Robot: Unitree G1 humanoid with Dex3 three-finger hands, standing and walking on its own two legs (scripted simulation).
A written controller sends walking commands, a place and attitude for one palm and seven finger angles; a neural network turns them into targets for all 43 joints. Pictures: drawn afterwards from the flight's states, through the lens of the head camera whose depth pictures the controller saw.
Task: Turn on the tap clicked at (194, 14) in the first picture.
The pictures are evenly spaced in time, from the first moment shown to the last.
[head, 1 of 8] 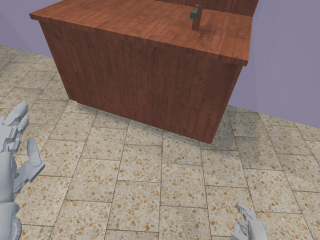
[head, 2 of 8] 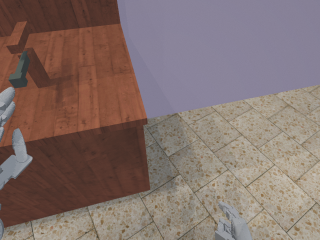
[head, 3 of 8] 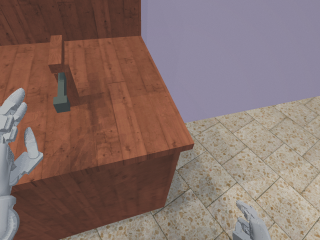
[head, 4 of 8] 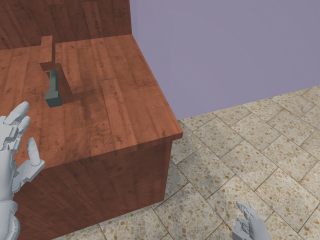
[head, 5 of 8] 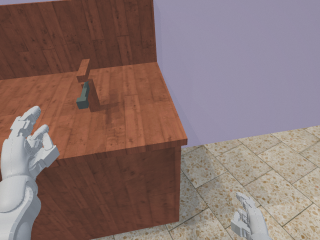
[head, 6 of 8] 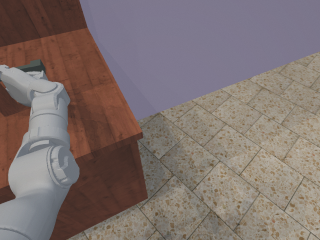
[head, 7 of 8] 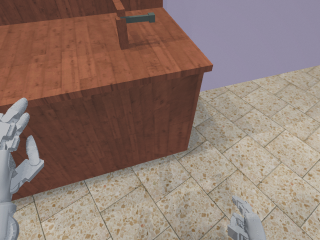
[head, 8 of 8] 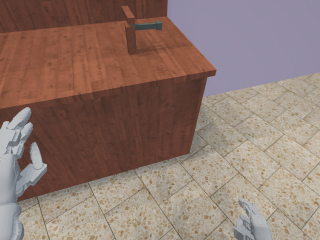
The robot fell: no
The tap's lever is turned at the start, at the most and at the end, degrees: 0 87 86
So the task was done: yes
